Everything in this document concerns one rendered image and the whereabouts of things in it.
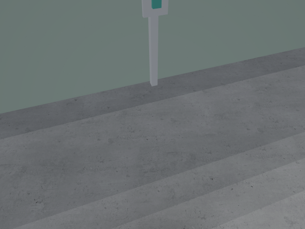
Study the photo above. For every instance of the panel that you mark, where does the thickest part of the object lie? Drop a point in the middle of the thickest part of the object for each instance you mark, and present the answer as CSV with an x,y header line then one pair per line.
x,y
152,14

